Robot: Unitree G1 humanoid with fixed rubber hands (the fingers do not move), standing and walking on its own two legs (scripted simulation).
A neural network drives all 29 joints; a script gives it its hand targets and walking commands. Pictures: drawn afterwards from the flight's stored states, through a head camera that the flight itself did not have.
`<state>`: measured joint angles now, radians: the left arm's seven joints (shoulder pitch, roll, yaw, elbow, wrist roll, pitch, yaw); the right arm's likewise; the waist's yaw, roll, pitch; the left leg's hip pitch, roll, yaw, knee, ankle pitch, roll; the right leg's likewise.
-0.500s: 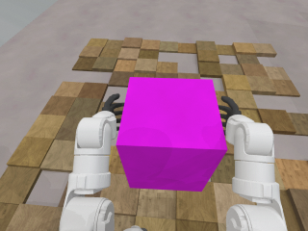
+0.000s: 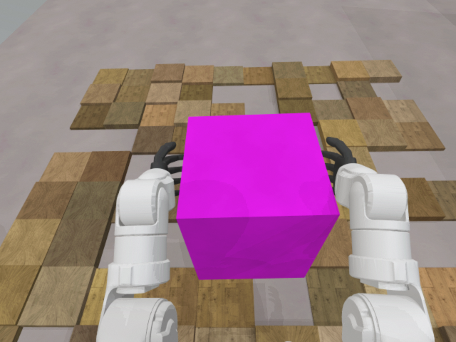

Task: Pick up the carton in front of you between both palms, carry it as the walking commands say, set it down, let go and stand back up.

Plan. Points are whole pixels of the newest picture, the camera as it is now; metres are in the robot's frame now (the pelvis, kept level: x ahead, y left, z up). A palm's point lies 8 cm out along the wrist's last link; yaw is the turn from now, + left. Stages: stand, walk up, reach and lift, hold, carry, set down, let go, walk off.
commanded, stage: carry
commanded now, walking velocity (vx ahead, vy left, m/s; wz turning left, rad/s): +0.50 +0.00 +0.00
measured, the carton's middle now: (250, 202) +0.36 -0.01 +0.03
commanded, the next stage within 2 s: none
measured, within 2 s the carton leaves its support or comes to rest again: neither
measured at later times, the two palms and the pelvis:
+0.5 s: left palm (160, 89) +0.65 +0.20 +0.08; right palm (286, 91) +0.63 -0.10 +0.08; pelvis +0.29 +0.06 -0.02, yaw +0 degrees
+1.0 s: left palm (166, 26) +0.94 +0.22 +0.10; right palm (266, 19) +0.97 -0.08 +0.10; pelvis +0.60 +0.04 +0.00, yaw +2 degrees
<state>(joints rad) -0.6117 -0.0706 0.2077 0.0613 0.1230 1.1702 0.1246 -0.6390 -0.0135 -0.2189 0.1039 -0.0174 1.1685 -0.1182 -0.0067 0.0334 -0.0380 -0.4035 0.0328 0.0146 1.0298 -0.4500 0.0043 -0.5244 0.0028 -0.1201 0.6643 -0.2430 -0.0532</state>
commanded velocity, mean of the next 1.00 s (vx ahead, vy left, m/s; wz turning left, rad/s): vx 0.50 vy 0.00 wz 0.00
